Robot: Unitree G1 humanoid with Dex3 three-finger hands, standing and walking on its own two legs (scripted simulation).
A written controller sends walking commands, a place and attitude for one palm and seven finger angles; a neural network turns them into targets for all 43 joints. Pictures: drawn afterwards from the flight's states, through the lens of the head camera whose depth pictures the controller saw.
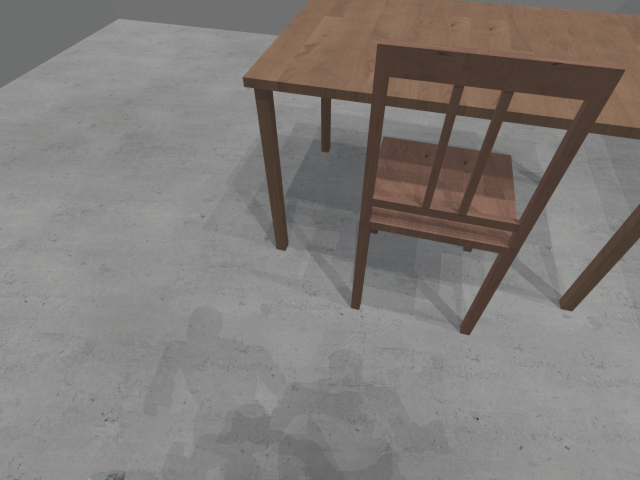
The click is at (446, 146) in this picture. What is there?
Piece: chair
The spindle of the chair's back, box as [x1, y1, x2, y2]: [422, 85, 463, 208]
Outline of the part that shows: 463,86 453,86 422,207 429,208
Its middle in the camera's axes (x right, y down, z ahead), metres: +0.27 -0.19 +0.88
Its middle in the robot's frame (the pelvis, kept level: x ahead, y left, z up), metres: +0.80 -0.23 -0.05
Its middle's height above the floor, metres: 0.72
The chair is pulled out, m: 0.00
